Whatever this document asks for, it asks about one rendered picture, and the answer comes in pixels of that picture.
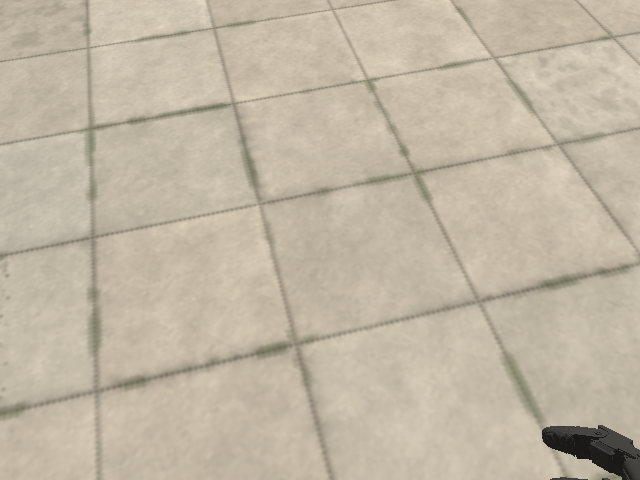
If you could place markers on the right robot hand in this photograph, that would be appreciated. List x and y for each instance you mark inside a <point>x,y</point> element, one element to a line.
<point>606,448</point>

